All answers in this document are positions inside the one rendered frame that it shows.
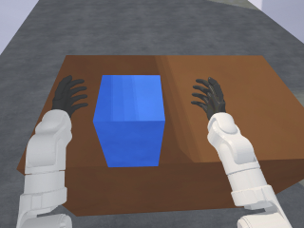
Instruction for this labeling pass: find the right robot hand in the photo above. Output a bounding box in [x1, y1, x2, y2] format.
[191, 77, 226, 121]

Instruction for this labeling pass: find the left robot hand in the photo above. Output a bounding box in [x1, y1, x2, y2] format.
[51, 75, 88, 119]

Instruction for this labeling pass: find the right robot forearm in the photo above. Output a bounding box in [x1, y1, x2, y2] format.
[207, 112, 293, 228]

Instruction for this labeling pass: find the carton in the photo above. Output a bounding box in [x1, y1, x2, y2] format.
[93, 75, 165, 167]

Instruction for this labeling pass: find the pedestal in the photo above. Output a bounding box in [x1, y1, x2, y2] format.
[16, 55, 304, 217]

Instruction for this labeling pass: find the left robot forearm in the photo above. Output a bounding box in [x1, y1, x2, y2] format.
[16, 109, 72, 228]

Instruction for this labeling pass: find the right robot upper arm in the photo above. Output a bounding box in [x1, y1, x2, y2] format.
[237, 210, 290, 228]

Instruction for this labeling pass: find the left robot upper arm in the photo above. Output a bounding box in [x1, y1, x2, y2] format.
[21, 214, 72, 228]

